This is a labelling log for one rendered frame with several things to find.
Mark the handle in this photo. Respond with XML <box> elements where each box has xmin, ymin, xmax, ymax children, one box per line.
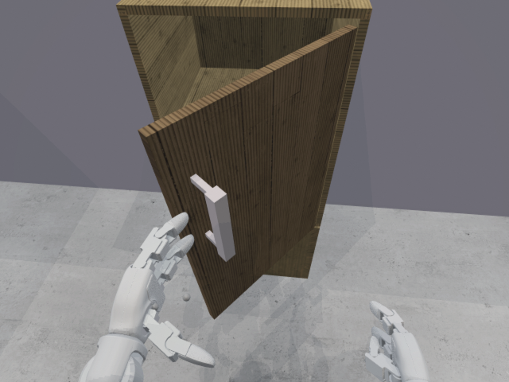
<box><xmin>190</xmin><ymin>174</ymin><xmax>235</xmax><ymax>262</ymax></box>

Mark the left robot forearm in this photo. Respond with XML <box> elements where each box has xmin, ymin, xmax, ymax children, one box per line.
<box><xmin>78</xmin><ymin>333</ymin><xmax>148</xmax><ymax>382</ymax></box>

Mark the robot left hand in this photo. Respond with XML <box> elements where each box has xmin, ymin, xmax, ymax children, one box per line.
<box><xmin>108</xmin><ymin>212</ymin><xmax>215</xmax><ymax>368</ymax></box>

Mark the robot right hand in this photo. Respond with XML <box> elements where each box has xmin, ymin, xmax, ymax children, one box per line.
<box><xmin>365</xmin><ymin>301</ymin><xmax>431</xmax><ymax>382</ymax></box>

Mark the cupboard door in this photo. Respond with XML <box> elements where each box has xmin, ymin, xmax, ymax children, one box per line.
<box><xmin>138</xmin><ymin>25</ymin><xmax>358</xmax><ymax>320</ymax></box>

